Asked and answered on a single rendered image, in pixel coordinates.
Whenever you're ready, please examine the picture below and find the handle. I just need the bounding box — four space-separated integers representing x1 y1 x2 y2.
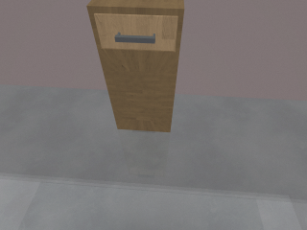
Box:
114 32 155 44

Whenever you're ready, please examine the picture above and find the drawer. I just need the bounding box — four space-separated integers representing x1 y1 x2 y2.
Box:
94 13 178 51

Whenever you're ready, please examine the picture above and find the cabinet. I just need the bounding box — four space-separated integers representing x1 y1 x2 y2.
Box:
86 0 185 132

